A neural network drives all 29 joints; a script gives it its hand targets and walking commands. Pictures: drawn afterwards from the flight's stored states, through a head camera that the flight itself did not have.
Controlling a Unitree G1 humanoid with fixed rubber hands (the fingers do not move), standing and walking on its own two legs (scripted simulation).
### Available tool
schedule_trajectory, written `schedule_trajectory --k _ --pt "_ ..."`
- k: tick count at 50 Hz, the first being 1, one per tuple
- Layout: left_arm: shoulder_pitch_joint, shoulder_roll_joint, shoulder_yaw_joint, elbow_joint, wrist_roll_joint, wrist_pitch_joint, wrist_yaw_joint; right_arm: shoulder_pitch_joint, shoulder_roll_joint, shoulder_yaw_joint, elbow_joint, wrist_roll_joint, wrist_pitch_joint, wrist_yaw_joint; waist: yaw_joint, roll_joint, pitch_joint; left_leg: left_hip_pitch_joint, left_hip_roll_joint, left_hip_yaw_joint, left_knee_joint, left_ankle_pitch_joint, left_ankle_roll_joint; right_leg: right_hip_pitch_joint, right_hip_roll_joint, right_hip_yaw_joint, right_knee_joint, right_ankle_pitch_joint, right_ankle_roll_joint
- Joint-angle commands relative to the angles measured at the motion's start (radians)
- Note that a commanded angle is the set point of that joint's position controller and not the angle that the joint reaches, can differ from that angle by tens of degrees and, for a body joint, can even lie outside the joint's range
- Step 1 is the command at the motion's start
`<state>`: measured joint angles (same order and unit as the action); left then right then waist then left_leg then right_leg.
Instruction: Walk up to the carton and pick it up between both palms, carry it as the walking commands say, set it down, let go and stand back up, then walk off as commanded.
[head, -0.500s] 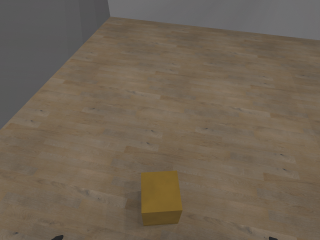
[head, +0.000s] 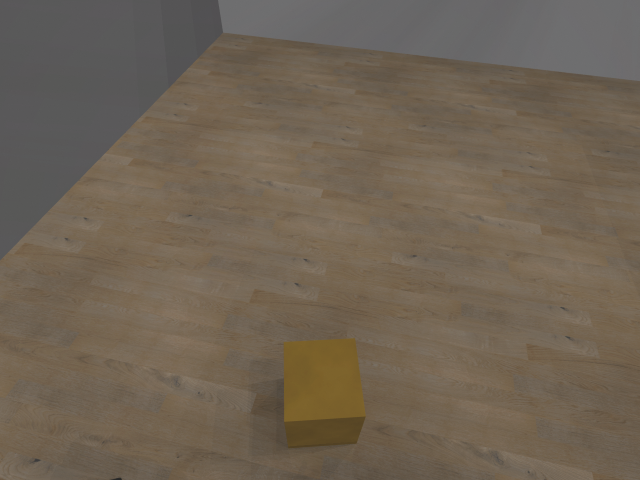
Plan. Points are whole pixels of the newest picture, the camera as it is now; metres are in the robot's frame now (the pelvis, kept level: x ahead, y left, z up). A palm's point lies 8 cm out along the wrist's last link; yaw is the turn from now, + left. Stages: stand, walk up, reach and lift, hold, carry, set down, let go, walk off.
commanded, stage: stand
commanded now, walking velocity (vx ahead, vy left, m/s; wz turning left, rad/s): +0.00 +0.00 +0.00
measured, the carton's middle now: (321, 394) +0.46 +0.01 -0.66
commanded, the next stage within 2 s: walk off in 0.28 s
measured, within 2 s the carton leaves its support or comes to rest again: neither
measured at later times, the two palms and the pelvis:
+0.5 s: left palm out of the picture +0.07 +0.31 -0.11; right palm out of the picture +0.08 -0.30 -0.11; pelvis +0.00 +0.00 +0.00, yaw +1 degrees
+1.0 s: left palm out of the picture -0.03 +0.14 -0.12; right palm out of the picture +0.14 -0.41 -0.14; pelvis +0.01 -0.14 +0.00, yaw +16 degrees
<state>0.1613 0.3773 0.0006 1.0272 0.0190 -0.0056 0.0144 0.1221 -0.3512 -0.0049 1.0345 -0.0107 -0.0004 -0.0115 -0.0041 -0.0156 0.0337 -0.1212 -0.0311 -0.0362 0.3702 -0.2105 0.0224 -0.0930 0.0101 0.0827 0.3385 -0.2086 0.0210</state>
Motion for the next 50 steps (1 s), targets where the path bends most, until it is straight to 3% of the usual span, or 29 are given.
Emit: schedule_trajectory --k 1,6,7,8,14,17,22,23,24,26,27,30,31,32,33,35,36,38,39,41,42,43,44,45,46,47,48,49,50 --pt "-0.027 0.164 0.035 -0.044 -0.001 -0.014 0.007 -0.024 -0.191 -0.034 -0.044 0.000 -0.016 -0.007 0.000 0.022 -0.014 0.002 0.110 -0.110 -0.067 0.128 -0.005 -0.033 -0.093 0.066 -0.040 0.145 -0.030" --pt "-0.032 0.165 0.033 -0.030 -0.002 -0.011 0.007 -0.045 -0.195 -0.032 -0.042 -0.003 -0.014 -0.008 0.005 0.036 -0.040 0.007 0.113 -0.107 -0.064 0.143 -0.001 -0.005 -0.098 0.069 -0.045 0.163 -0.031" --pt "-0.034 0.176 0.032 -0.032 -0.002 -0.011 0.007 -0.042 -0.191 -0.035 -0.041 0.002 -0.018 -0.008 -0.001 0.025 -0.033 0.007 0.117 -0.117 -0.069 0.140 0.000 -0.014 -0.097 0.061 -0.043 0.159 -0.032" --pt "-0.030 0.167 0.032 -0.027 -0.004 -0.013 0.005 -0.037 -0.198 -0.034 -0.036 0.003 -0.016 -0.010 0.013 0.008 -0.042 0.008 0.121 -0.118 -0.072 0.148 0.004 0.002 -0.095 0.061 -0.038 0.155 -0.032" --pt "-0.041 0.166 0.029 -0.018 -0.005 -0.014 0.002 -0.048 -0.204 -0.036 -0.032 0.002 -0.017 -0.009 0.000 0.044 -0.031 0.010 0.116 -0.109 -0.074 0.121 -0.002 -0.022 -0.098 0.065 -0.057 0.140 -0.031" --pt "-0.037 0.187 0.036 -0.012 -0.007 -0.012 0.005 -0.035 -0.195 -0.031 -0.028 0.002 -0.020 -0.005 0.003 0.008 -0.035 -0.001 0.118 -0.116 -0.074 0.157 0.002 0.000 -0.099 0.058 -0.051 0.153 -0.032" --pt "-0.053 0.178 0.032 -0.013 -0.006 -0.017 0.004 -0.048 -0.192 -0.031 -0.025 0.004 -0.021 -0.006 -0.006 0.022 -0.053 0.031 0.117 -0.110 -0.068 0.162 -0.003 -0.017 -0.098 0.056 -0.052 0.164 -0.031" --pt "-0.036 0.180 0.033 -0.005 -0.005 -0.015 0.006 -0.058 -0.207 -0.036 -0.027 -0.001 -0.021 -0.005 0.008 0.023 -0.055 0.025 0.120 -0.115 -0.072 0.151 0.001 -0.004 -0.097 0.056 -0.054 0.156 -0.031" --pt "-0.022 0.159 0.029 0.003 -0.017 0.005 0.012 -0.037 -0.205 -0.033 -0.035 -0.002 -0.017 -0.001 -0.005 0.015 -0.038 -0.010 0.130 -0.140 -0.095 0.124 0.002 -0.002 -0.085 0.023 -0.033 0.101 -0.025" --pt "0.028 0.091 0.019 0.028 -0.016 0.042 0.025 0.013 -0.148 -0.023 -0.028 -0.011 0.003 0.005 -0.016 0.062 -0.001 -0.070 0.183 -0.242 -0.138 -0.010 0.019 -0.032 -0.035 -0.025 0.037 -0.010 -0.003" --pt "0.033 0.097 0.018 0.025 -0.013 0.061 0.030 -0.007 -0.166 -0.027 -0.041 -0.016 0.012 0.003 -0.009 0.118 0.040 -0.088 0.228 -0.308 -0.150 -0.023 0.044 -0.095 -0.020 -0.048 0.090 -0.057 0.009" --pt "-0.009 0.138 0.038 -0.007 0.004 0.073 0.040 0.062 -0.230 -0.053 -0.042 -0.022 0.029 0.003 -0.062 0.187 0.023 -0.057 0.354 -0.471 -0.150 0.173 0.136 -0.235 -0.017 -0.026 0.409 -0.276 0.022" --pt "0.017 0.149 0.045 -0.021 0.007 0.072 0.036 0.079 -0.241 -0.061 -0.047 -0.029 0.030 -0.001 -0.048 0.141 0.000 -0.037 0.346 -0.472 -0.128 0.203 0.140 -0.263 -0.025 0.009 0.475 -0.284 0.023" --pt "0.021 0.145 0.041 -0.024 0.005 0.069 0.031 0.074 -0.256 -0.071 -0.051 -0.020 0.032 -0.006 -0.050 0.122 -0.039 0.002 0.340 -0.430 -0.097 0.222 0.136 -0.299 -0.028 0.001 0.528 -0.288 0.023" --pt "0.018 0.121 0.037 -0.038 0.000 0.067 0.025 0.034 -0.248 -0.073 -0.065 -0.015 0.029 -0.008 -0.029 0.127 -0.039 -0.006 0.312 -0.409 -0.073 0.251 0.127 -0.314 -0.033 0.011 0.541 -0.274 0.027" --pt "0.000 0.086 0.030 -0.064 -0.001 0.063 0.020 0.033 -0.237 -0.076 -0.067 -0.015 0.039 -0.013 -0.032 0.124 -0.029 -0.039 0.270 -0.389 -0.056 0.237 0.105 -0.294 -0.031 0.003 0.472 -0.278 0.036" --pt "0.003 0.077 0.031 -0.078 -0.005 0.068 0.021 0.040 -0.234 -0.084 -0.066 -0.021 0.042 -0.012 -0.045 0.155 -0.038 -0.039 0.270 -0.400 -0.054 0.220 0.102 -0.272 -0.022 -0.003 0.405 -0.294 0.037" --pt "0.030 0.070 0.032 -0.095 -0.013 0.068 0.020 0.051 -0.236 -0.092 -0.064 -0.022 0.050 -0.014 -0.041 0.224 -0.037 -0.065 0.263 -0.419 -0.047 0.261 0.088 -0.226 -0.003 -0.019 0.302 -0.265 0.036" --pt "0.069 0.088 0.040 -0.089 -0.016 0.069 0.020 0.051 -0.239 -0.096 -0.062 -0.021 0.057 -0.012 -0.038 0.219 -0.041 -0.068 0.233 -0.406 -0.022 0.273 0.079 -0.182 0.021 -0.041 0.230 -0.236 0.039" --pt "0.160 0.080 0.048 -0.072 -0.011 0.066 0.021 -0.004 -0.233 -0.106 -0.080 -0.005 0.065 -0.019 0.026 0.212 -0.073 -0.201 0.179 -0.344 0.022 0.104 0.001 0.020 0.010 -0.065 0.027 -0.030 0.014" --pt "0.204 0.120 0.064 -0.070 0.001 0.062 0.026 -0.007 -0.181 -0.100 -0.099 -0.006 0.063 -0.023 0.064 0.044 -0.055 -0.319 0.083 -0.249 0.140 -0.051 -0.047 0.128 -0.066 -0.004 -0.110 -0.049 -0.007" --pt "0.213 0.227 0.091 -0.071 0.003 0.064 0.030 0.031 -0.079 -0.074 -0.112 -0.017 0.058 -0.027 0.054 -0.276 -0.087 -0.457 -0.077 -0.074 0.434 -0.315 -0.094 0.157 -0.300 0.251 -0.151 -0.089 -0.065" --pt "0.116 0.215 0.086 -0.107 0.013 0.070 0.029 0.014 -0.074 -0.069 -0.123 -0.015 0.051 -0.045 0.049 -0.333 -0.132 -0.451 0.006 -0.012 0.671 -0.396 -0.096 0.035 -0.373 0.240 -0.133 -0.066 -0.181" --pt "0.046 0.122 0.055 -0.136 0.017 0.066 0.023 0.031 -0.096 -0.068 -0.101 -0.016 0.052 -0.045 0.007 -0.193 -0.069 -0.385 0.030 -0.067 0.748 -0.363 -0.072 -0.126 -0.330 0.189 -0.131 -0.049 -0.174" --pt "0.028 0.064 0.034 -0.139 0.013 0.064 0.020 0.019 -0.093 -0.068 -0.088 -0.006 0.053 -0.033 -0.011 -0.092 0.028 -0.396 0.042 -0.057 0.775 -0.331 -0.055 -0.169 -0.295 0.132 -0.121 0.039 -0.161" --pt "0.017 0.048 0.026 -0.140 0.024 0.060 0.028 0.038 -0.092 -0.074 -0.075 -0.009 0.054 -0.026 -0.032 -0.040 0.030 -0.406 0.041 -0.053 0.815 -0.271 -0.058 -0.125 -0.264 0.080 -0.088 0.153 -0.144" --pt "0.002 0.064 0.032 -0.132 0.017 0.056 0.039 0.096 -0.081 -0.072 -0.060 -0.016 0.057 -0.014 -0.060 -0.071 0.032 -0.419 0.038 -0.047 0.817 -0.229 -0.059 -0.068 -0.225 0.028 -0.054 0.295 -0.127" --pt "0.047 0.062 0.032 -0.126 0.011 0.047 0.044 0.120 -0.068 -0.071 -0.054 -0.022 0.057 -0.009 -0.050 -0.085 0.009 -0.439 0.034 -0.036 0.828 -0.224 -0.054 -0.006 -0.241 0.021 -0.032 0.448 -0.124" --pt "0.097 0.051 0.026 -0.108 0.007 0.036 0.044 0.112 -0.041 -0.061 -0.057 -0.016 0.058 -0.007 -0.041 -0.071 -0.023 -0.404 0.036 -0.033 0.803 -0.198 -0.055 0.013 -0.254 0.019 -0.022 0.490 -0.123"
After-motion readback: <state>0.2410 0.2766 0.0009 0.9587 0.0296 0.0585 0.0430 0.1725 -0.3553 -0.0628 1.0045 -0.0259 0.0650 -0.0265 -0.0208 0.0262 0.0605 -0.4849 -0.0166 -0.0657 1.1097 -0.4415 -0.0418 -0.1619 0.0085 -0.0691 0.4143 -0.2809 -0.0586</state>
